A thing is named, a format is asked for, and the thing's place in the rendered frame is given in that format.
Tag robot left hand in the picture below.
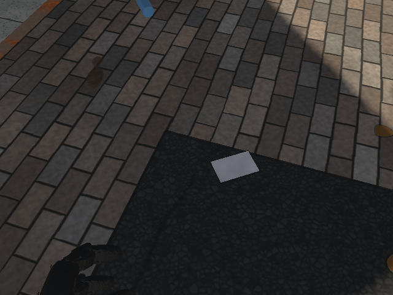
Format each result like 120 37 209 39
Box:
37 243 130 295

